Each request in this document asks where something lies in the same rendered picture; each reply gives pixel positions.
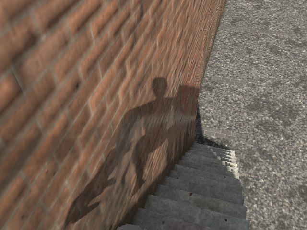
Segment stairs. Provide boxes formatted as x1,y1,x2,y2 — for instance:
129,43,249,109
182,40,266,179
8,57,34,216
121,143,250,230

